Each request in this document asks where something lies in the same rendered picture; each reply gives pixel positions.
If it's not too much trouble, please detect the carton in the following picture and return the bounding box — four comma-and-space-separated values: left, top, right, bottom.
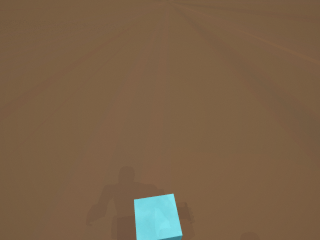
134, 194, 183, 240

